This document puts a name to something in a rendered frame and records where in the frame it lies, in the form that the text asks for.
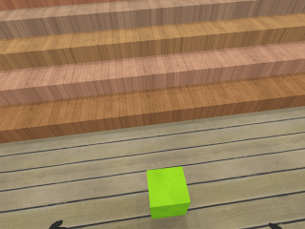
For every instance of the carton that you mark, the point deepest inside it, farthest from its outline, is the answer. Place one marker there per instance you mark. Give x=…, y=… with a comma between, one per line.
x=168, y=192

